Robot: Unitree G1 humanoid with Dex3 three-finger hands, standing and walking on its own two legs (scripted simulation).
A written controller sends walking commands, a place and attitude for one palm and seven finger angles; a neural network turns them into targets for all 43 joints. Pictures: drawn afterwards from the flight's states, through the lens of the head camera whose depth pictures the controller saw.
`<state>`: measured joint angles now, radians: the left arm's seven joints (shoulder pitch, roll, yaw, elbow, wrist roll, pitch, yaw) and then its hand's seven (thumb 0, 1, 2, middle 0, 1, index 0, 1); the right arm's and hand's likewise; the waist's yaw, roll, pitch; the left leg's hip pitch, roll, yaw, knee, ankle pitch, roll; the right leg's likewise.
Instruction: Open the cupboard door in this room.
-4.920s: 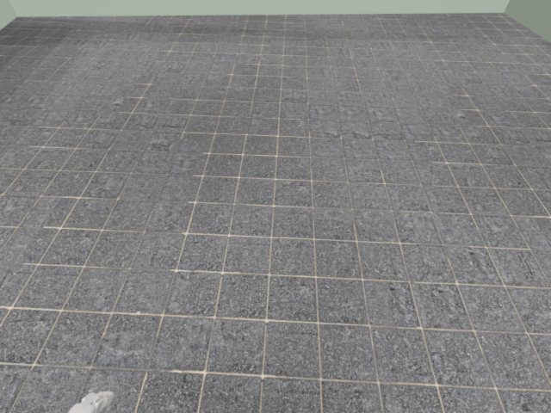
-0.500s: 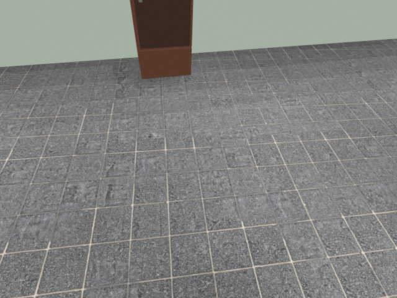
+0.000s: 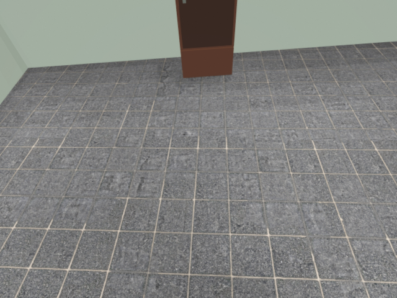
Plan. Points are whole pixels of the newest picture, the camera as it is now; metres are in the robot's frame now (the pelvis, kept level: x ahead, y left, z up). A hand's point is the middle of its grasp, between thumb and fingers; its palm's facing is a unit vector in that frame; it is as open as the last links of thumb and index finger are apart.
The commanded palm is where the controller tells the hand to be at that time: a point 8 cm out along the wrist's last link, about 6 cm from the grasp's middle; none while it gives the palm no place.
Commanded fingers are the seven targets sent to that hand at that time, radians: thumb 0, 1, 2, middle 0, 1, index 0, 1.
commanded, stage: turn or walk to find it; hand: left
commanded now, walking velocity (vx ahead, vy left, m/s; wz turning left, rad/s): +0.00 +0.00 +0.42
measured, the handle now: out of the picture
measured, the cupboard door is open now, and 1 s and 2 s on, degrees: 0 0 0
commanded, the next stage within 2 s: stand and wait in 0.50 s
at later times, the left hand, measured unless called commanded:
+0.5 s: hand out of the picture +0.01 +0.24 -0.16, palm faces +0.20 -0.94 -0.27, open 7.4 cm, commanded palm none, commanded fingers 0.00 0.90 0.90 -0.20 -0.30 -0.20 -0.30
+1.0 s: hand out of the picture -0.09 +0.17 -0.18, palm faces +0.34 -0.91 -0.22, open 7.3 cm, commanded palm none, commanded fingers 0.00 0.90 0.90 -0.20 -0.30 -0.20 -0.30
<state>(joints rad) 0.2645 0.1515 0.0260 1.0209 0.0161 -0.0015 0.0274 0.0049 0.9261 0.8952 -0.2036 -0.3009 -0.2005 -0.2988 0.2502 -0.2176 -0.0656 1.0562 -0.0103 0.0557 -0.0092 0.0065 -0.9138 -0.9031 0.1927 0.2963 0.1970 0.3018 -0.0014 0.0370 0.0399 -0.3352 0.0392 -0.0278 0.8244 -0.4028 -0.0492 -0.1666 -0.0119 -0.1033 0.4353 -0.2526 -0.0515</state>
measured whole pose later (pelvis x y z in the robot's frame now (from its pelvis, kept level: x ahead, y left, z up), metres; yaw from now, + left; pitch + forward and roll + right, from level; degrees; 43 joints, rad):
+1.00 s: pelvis -0.05 -0.01 -0.01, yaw +17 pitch +0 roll +0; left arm 0.26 0.18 0.04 1.03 0.02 0.01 0.03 0.01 0.91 0.90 -0.20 -0.30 -0.20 -0.30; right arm 0.23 -0.20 -0.05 1.07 0.00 0.05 -0.01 0.01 -0.91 -0.90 0.19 0.30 0.20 0.30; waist 0.02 -0.01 0.06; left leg -0.22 0.02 0.03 0.61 -0.38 -0.04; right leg -0.24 -0.05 -0.15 0.50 -0.26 -0.03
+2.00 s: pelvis -0.08 -0.04 +0.00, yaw +20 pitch -2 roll +0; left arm 0.29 0.13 0.00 1.16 0.00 0.00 0.03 0.01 0.91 0.90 -0.20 -0.30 -0.20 -0.30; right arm 0.32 -0.12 -0.01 1.17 -0.01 0.00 -0.03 0.01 -0.91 -0.90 0.19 0.30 0.20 0.30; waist 0.00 0.01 0.03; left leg -0.14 0.04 0.02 0.41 -0.22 -0.03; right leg -0.17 -0.01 -0.06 0.42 -0.21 -0.02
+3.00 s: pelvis +0.03 -0.03 -0.01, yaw +17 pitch +0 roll +1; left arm 0.32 0.13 0.05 1.09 0.01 -0.08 0.01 0.01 0.91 0.90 -0.20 -0.30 -0.20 -0.30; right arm 0.38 -0.15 -0.04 1.17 -0.02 -0.01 -0.01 0.01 -0.91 -0.90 0.20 0.30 0.20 0.30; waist 0.02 0.04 0.03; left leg -0.33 0.08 0.08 1.02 -0.44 -0.01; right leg -0.20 0.00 -0.14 0.57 -0.37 -0.08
